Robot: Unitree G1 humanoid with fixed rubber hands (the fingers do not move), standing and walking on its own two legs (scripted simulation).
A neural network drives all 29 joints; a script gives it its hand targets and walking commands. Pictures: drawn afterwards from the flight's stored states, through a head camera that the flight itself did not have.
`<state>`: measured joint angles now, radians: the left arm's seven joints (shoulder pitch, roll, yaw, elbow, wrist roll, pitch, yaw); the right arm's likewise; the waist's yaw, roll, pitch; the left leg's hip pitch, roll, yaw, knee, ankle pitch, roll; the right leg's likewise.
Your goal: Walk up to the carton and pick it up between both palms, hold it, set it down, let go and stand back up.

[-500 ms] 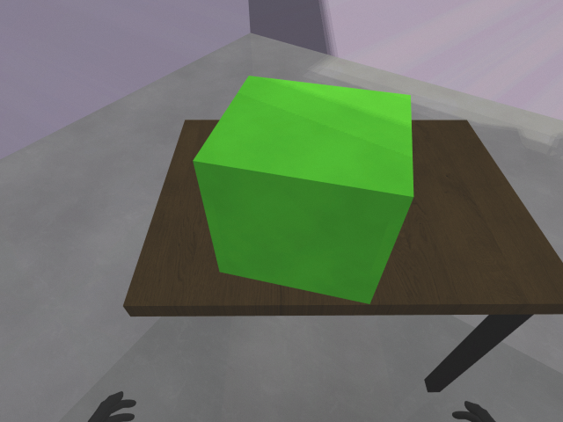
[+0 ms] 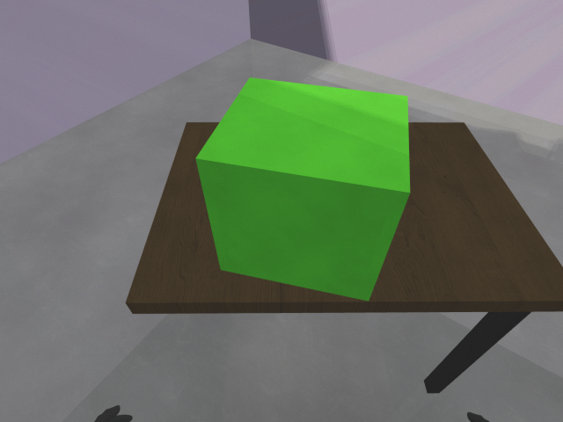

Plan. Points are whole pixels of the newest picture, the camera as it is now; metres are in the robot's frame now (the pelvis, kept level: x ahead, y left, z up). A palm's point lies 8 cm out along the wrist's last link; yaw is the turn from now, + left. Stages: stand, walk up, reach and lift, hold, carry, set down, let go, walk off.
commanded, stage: stand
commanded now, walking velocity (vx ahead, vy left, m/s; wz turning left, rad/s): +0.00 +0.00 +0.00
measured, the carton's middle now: (308, 188) +0.51 -0.03 +0.04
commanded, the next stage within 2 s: none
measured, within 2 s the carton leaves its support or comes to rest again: neither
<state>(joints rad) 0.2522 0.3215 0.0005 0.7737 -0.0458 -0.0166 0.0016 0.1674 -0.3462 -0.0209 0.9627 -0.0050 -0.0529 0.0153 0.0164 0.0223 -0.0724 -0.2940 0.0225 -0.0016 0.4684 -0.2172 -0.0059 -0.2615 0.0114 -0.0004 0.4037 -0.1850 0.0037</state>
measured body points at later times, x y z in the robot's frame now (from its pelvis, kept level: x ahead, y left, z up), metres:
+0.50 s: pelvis -0.01 +0.00 +0.00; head -0.02 +0.00 +0.45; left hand +0.09 +0.29 -0.11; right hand +0.10 -0.29 -0.12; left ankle +0.02 +0.12 -0.74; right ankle +0.01 -0.13 -0.74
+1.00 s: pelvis -0.01 +0.00 +0.00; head -0.02 +0.00 +0.45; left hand +0.09 +0.29 -0.11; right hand +0.10 -0.29 -0.12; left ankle +0.02 +0.12 -0.74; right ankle +0.01 -0.13 -0.74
